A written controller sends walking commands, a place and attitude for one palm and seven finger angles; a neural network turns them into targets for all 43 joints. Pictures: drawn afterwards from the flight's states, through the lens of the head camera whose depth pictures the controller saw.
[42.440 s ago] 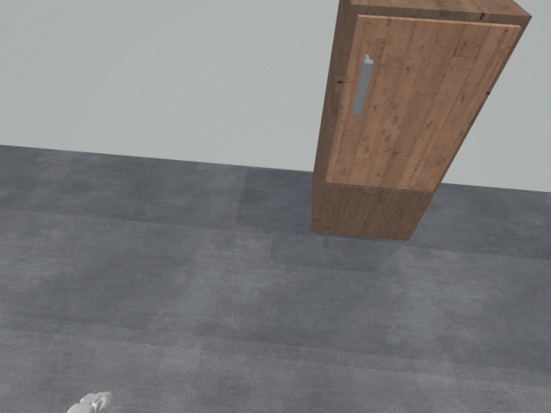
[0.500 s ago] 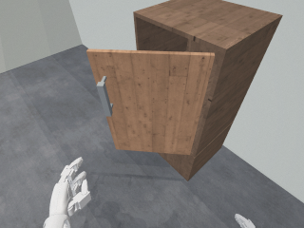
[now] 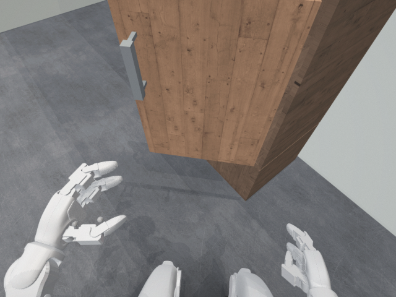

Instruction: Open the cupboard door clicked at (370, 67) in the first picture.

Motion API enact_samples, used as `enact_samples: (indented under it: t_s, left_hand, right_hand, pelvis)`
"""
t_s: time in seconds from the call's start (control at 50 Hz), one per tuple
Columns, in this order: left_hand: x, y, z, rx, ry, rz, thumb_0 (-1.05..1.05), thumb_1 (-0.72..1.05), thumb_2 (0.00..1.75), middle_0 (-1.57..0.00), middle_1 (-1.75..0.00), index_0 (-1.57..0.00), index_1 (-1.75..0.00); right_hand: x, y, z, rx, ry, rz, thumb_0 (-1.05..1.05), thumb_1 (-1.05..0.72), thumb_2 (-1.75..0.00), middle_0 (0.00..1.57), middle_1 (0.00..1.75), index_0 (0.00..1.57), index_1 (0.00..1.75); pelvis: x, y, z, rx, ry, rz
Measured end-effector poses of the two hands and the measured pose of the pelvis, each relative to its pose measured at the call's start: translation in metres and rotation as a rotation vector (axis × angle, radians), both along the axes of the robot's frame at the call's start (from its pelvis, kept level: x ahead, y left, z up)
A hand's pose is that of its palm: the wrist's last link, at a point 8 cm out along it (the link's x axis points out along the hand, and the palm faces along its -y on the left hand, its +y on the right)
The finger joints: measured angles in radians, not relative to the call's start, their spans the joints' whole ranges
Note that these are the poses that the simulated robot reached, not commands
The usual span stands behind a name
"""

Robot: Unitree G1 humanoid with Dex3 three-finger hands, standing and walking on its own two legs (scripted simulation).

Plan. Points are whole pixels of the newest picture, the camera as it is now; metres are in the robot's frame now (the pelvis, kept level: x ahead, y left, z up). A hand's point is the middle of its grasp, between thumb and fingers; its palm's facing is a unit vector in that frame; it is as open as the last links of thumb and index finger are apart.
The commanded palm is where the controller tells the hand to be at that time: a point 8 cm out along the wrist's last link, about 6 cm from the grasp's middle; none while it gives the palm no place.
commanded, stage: raise the hand with hooked fingers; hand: left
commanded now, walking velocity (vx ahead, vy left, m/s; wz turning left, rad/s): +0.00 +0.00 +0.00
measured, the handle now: (136, 67) +0.60 +0.20 +0.09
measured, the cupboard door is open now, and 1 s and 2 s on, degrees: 42 42 42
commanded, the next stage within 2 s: move the hooked fingers beside the handle in 1.40 s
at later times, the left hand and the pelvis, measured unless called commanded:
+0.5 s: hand (63, 187) +0.27 +0.25 +0.10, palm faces -0.05 -1.00 -0.07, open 13.1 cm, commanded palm +0.25 +0.31 +0.09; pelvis +0.02 +0.02 +0.03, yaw -1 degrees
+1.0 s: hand (49, 155) +0.32 +0.29 +0.11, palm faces -0.07 -1.00 -0.04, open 14.0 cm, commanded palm +0.29 +0.33 +0.12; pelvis +0.03 +0.02 +0.04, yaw -1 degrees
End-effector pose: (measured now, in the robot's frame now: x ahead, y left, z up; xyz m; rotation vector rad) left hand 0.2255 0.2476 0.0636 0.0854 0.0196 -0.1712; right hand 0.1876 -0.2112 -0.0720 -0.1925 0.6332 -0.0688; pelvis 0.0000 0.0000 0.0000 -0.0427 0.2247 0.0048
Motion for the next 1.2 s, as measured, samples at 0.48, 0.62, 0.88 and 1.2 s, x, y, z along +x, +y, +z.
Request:
enact_samples:
  t_s: [0.48, 0.62, 0.88, 1.2]
  left_hand:
    - [0.029, 0.054, 0.033, -0.017, -0.02, 0.107, 0.0, -0.28, 0.4, -0.29, -1.06, -0.29, -1.06]
    - [0.04, 0.075, 0.037, -0.015, 0.033, 0.149, 0.0, -0.42, 0.34, -0.29, -1.15, -0.29, -1.15]
    - [0.069, 0.094, 0.056, -0.024, -0.018, 0.139, -0.01, -0.49, 0.31, -0.3, -1.2, -0.3, -1.2]
    - [0.081, 0.088, 0.045, -0.052, 0.028, 0.123, -0.01, -0.5, 0.3, -0.3, -1.2, -0.3, -1.2]
  right_hand:
    - [-0.014, -0.029, 0.046, -0.122, -0.011, -0.084, 0.01, -0.9, -0.9, 0.2, 0.3, 0.2, 0.3]
    - [-0.001, -0.012, 0.049, -0.083, -0.019, -0.029, 0.01, -0.9, -0.9, 0.2, 0.3, 0.2, 0.3]
    - [-0.017, -0.015, 0.043, -0.103, 0.072, -0.042, 0.01, -0.9, -0.9, 0.2, 0.3, 0.21, 0.3]
    - [-0.035, -0.031, 0.048, -0.13, 0.12, -0.085, 0.01, -0.9, -0.9, 0.2, 0.3, 0.21, 0.3]
  pelvis:
    - [0.018, 0.015, 0.028, 0.003, -0.029, -0.016]
    - [0.022, 0.018, 0.034, 0.001, -0.036, -0.008]
    - [0.025, 0.018, 0.04, 0.001, -0.044, -0.01]
    - [0.028, 0.018, 0.045, 0.01, -0.034, -0.026]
